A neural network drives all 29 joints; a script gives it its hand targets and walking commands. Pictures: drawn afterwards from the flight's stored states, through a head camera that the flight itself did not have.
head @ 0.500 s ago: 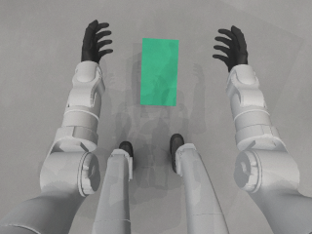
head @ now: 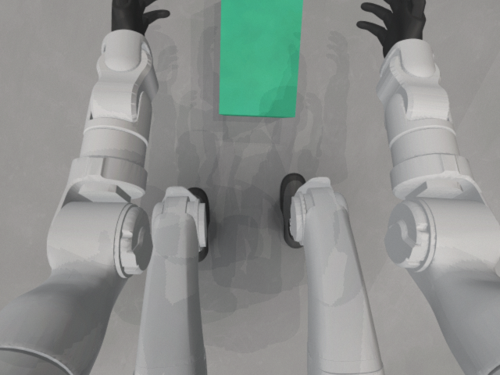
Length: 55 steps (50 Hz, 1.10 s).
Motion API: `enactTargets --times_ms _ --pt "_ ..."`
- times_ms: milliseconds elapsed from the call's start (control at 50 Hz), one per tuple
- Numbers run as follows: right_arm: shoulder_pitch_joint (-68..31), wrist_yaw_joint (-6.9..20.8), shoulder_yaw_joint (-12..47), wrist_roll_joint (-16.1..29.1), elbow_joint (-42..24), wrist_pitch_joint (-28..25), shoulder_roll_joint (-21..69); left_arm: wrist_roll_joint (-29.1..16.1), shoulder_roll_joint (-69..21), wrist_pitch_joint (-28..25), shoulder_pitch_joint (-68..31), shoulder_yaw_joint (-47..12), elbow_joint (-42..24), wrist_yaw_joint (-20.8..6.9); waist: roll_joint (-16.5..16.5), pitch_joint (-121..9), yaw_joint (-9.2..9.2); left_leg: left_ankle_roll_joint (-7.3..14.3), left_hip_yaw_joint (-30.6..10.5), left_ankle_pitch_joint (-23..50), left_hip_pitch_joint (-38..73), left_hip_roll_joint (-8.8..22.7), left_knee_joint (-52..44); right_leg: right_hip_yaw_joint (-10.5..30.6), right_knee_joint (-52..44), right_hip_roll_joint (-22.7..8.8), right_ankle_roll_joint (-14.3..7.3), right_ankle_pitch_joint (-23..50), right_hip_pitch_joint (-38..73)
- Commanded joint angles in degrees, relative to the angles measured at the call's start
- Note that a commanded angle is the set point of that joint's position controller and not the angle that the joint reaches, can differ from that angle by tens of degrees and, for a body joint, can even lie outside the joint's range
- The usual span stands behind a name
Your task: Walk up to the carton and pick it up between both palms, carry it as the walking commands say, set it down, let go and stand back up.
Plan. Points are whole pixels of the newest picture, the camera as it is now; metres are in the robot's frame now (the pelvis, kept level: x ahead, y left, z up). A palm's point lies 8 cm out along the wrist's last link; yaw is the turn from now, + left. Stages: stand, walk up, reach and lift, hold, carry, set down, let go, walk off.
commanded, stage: reach and lift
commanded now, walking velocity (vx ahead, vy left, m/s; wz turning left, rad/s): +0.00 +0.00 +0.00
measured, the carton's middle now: (257, 52) +0.54 -0.04 -0.45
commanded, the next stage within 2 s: none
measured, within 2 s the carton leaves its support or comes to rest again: neither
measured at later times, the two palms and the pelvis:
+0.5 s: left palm (168, 58) +0.51 +0.12 -0.29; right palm (355, 66) +0.48 -0.20 -0.30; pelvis -0.03 +0.00 -0.11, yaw +0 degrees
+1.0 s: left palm (171, 62) +0.52 +0.13 -0.37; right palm (343, 71) +0.49 -0.20 -0.38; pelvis -0.03 +0.00 -0.16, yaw +1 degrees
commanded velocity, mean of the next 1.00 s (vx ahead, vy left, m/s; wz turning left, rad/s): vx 0.00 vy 0.00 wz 0.00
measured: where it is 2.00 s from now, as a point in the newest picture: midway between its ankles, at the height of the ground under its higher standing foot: (245, 230)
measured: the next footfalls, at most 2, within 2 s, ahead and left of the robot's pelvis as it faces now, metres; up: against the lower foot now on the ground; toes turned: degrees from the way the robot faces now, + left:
none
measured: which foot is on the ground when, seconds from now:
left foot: down 0.00-1.00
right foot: down 0.00-1.00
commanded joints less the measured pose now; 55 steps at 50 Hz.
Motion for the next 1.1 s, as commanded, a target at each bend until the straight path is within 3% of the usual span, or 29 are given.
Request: enactTargets --times_ms 0,40,60,100,160,180,200,220,260,320,360,400,420,480,520,540,560,580,600,640,700,760,800,820,840,860,920,1040,1080 --pt "-25.0 -1.8 6.0 3.0 -6.3 -1.0 -7.9 -6.5 7.0 -1.6 -25.1 -2.0 -1.7 1.6 -0.8 -78.2 -0.59 1.4 9.0 7.6 12.8 -5.0 0.1 -2.8 0.6 4.6 1.4 11.9 35.9" --pt "-26.8 -2.4 5.9 3.4 -7.5 -1.2 -10.3 -8.1 8.0 -1.6 -27.6 -3.2 -3.9 1.8 -0.9 -83.2 -2.06 1.2 8.8 9.5 15.4 -4.9 2.6 -3.5 3.0 4.5 1.3 14.3 37.7" --pt "-27.8 -2.6 5.7 4.2 -6.4 -1.2 -11.3 -8.9 8.0 -1.2 -27.8 -4.3 -1.6 2.0 -0.3 -82.6 -2.22 1.1 8.8 8.4 15.1 -4.8 3.4 -4.0 4.1 4.5 1.3 13.0 35.9" --pt "-28.8 -2.5 7.3 5.3 -4.6 -0.6 -11.2 -9.4 9.8 -1.1 -28.7 -4.2 -0.6 2.3 -0.2 -82.0 -0.88 1.2 8.9 8.9 14.8 -4.7 5.3 -3.7 6.2 4.4 1.2 13.9 35.2" --pt "-33.7 -3.1 9.5 7.2 -7.9 -0.8 -12.8 -12.2 10.9 -1.1 -33.9 -5.6 -3.3 2.6 -2.0 -88.6 -1.81 1.5 8.9 10.6 17.9 -4.7 8.7 -3.7 8.4 3.9 1.0 15.6 40.1" --pt "-35.1 -3.3 9.8 8.1 -8.2 -0.5 -13.6 -12.4 12.2 -0.9 -34.7 -5.8 -3.5 2.5 -1.1 -90.8 -1.31 1.6 8.9 11.3 19.2 -4.5 9.8 -3.4 9.7 3.6 1.1 16.8 41.6" --pt "-34.6 -3.3 10.7 8.6 -5.0 -0.1 -13.0 -13.1 11.7 -0.7 -34.5 -6.7 -0.9 2.6 -0.7 -88.1 -1.27 1.7 8.8 10.2 19.1 -4.5 10.4 -3.6 10.4 3.4 0.8 14.9 39.5" --pt "-35.1 -3.3 10.6 8.8 -5.7 -0.2 -13.1 -12.6 12.8 -1.0 -35.9 -6.4 -1.5 2.8 -1.8 -87.9 -1.20 1.8 8.7 11.6 18.5 -4.4 11.3 -3.9 11.4 3.5 1.3 16.8 39.2" --pt "-35.8 -3.1 9.4 8.3 -2.6 -1.0 -13.9 -12.7 11.1 -1.6 -36.7 -7.4 0.6 2.5 0.1 -77.5 -1.72 1.4 8.2 9.1 13.0 -4.4 11.7 -3.5 12.7 3.4 0.9 14.4 32.5" --pt "-38.5 -2.6 10.1 8.6 -3.7 -1.7 -14.5 -12.4 12.8 -2.0 -38.3 -6.0 0.6 2.2 -1.4 -76.0 -0.47 1.5 8.3 8.0 12.5 -3.9 13.4 -3.3 13.9 2.8 1.3 12.1 31.2" --pt "-38.7 -2.3 9.9 8.4 0.8 -1.7 -15.1 -12.5 11.7 -1.7 -38.6 -6.5 5.3 1.6 -0.1 -68.7 -0.95 1.3 8.1 3.7 8.6 -3.6 14.3 -3.0 14.6 2.2 1.1 7.7 27.5" --pt "-37.5 -1.6 10.2 7.6 5.4 -2.3 -13.7 -13.0 10.1 -2.0 -38.4 -7.3 9.4 0.5 -0.9 -61.7 -2.34 1.4 7.2 2.3 5.1 -3.4 15.1 -3.1 15.4 1.9 1.1 6.1 23.0" --pt "-38.5 -1.1 11.0 8.3 5.3 -2.6 -12.7 -12.7 10.3 -2.4 -38.7 -7.2 10.0 0.2 -0.9 -59.7 -0.75 1.6 7.4 2.7 4.5 -3.7 15.7 -2.4 15.5 1.8 1.2 6.0 21.6" --pt "-38.1 -0.4 11.1 8.6 8.1 -3.7 -13.0 -11.7 10.5 -3.2 -38.4 -7.0 12.5 -0.2 -0.5 -57.6 -0.73 1.3 6.9 3.4 3.5 -3.2 17.0 -2.8 17.4 1.9 1.5 6.8 19.2" --pt "-37.1 -0.2 10.7 7.3 11.7 -4.2 -14.2 -11.0 9.3 -3.7 -38.0 -7.1 15.1 -0.6 0.2 -55.2 -1.99 0.8 6.5 3.1 1.9 -3.2 18.8 -2.6 18.6 1.7 1.3 6.2 17.0" --pt "-38.1 -0.1 10.0 7.5 9.7 -4.7 -14.5 -11.4 10.3 -4.2 -39.8 -7.7 11.4 -0.4 0.6 -57.7 -2.29 0.6 6.3 5.5 3.0 -3.2 19.5 -2.5 19.2 1.7 1.2 8.4 17.6" --pt "-37.8 0.0 11.1 7.7 12.3 -4.7 -14.0 -11.2 9.9 -4.1 -39.3 -7.8 14.5 -0.7 0.1 -54.4 -1.72 0.5 6.0 4.0 1.1 -3.0 19.8 -2.5 19.8 1.6 1.4 7.3 16.8" --pt "-39.2 -0.1 10.8 7.7 9.0 -5.1 -13.9 -10.6 10.8 -4.4 -39.3 -6.7 12.6 -0.7 -0.1 -55.6 -0.85 0.8 6.6 4.7 1.2 -3.3 20.4 -2.1 19.6 1.7 1.3 7.9 17.5" --pt "-39.1 0.1 11.8 8.1 11.0 -5.3 -14.3 -11.2 10.9 -4.4 -39.1 -7.1 15.5 -0.9 -1.2 -55.1 -1.32 0.9 5.8 5.3 0.8 -2.9 21.4 -2.2 20.8 1.5 1.5 8.4 17.5" --pt "-39.1 0.8 11.7 8.3 13.1 -5.4 -14.1 -10.6 10.1 -4.8 -39.7 -7.6 15.7 -1.2 0.3 -51.8 -0.69 0.6 5.4 5.2 -0.2 -3.0 21.8 -1.9 21.8 1.6 1.5 7.9 14.2" --pt "-40.2 0.8 10.2 7.4 11.7 -6.8 -16.1 -10.9 10.5 -5.8 -41.4 -8.1 13.3 -1.0 0.8 -54.4 -2.36 0.4 4.4 8.8 1.7 -3.0 23.7 -2.2 24.4 1.5 1.3 11.0 14.1" --pt "-39.0 1.2 12.3 8.0 12.3 -6.8 -15.1 -13.0 9.0 -5.6 -38.5 -8.5 17.7 -1.8 -1.3 -53.3 -2.57 0.6 4.9 8.8 -1.4 -3.2 24.9 -1.7 24.7 0.7 1.4 11.9 14.8" --pt "-38.3 1.4 12.7 8.7 12.8 -7.2 -15.1 -14.0 7.5 -5.6 -37.9 -10.3 19.6 -2.2 -0.7 -53.4 -3.68 0.8 4.6 8.0 -1.7 -2.9 25.5 -1.9 25.5 0.6 1.3 12.4 15.4" --pt "-39.4 1.6 13.4 9.0 11.0 -7.1 -15.0 -14.0 7.9 -5.6 -37.5 -9.8 19.8 -2.2 -1.9 -54.3 -2.42 1.1 4.6 8.5 -1.3 -3.1 25.6 -1.9 25.6 0.4 1.4 12.4 15.8" --pt "-38.8 1.5 14.1 9.4 10.4 -7.1 -14.2 -14.3 7.8 -5.7 -37.9 -9.7 18.7 -2.3 -2.2 -54.0 -2.41 1.1 5.2 7.5 -1.7 -2.9 25.7 -2.0 25.2 0.6 1.3 11.5 15.4" --pt "-39.1 1.7 13.8 9.8 10.6 -7.1 -14.0 -13.9 8.7 -6.1 -38.7 -9.6 16.7 -2.2 -0.8 -55.2 -1.31 1.1 5.4 8.7 -1.8 -2.9 25.8 -1.7 25.6 0.7 1.1 12.9 16.2" --pt "-38.4 1.9 13.4 9.8 11.2 -6.7 -14.0 -13.2 9.3 -6.0 -37.0 -8.6 18.6 -1.9 -1.5 -53.8 -0.60 1.2 5.4 7.9 -2.0 -3.0 25.5 -2.2 26.1 0.7 1.4 11.8 14.3" --pt "-36.8 2.0 13.2 8.7 11.8 -6.8 -13.0 -13.1 7.2 -6.2 -37.1 -9.6 18.2 -2.4 -0.9 -52.6 -2.52 0.8 5.0 8.0 -2.1 -3.0 25.7 -2.3 25.4 0.8 1.3 11.3 12.3" --pt "-36.6 2.3 13.4 8.9 13.0 -6.7 -12.1 -13.0 5.6 -6.2 -37.0 -9.8 18.1 -2.4 -0.5 -52.2 -2.07 0.7 5.5 7.0 -2.2 -3.2 25.5 -2.2 25.2 0.7 1.1 10.2 12.9"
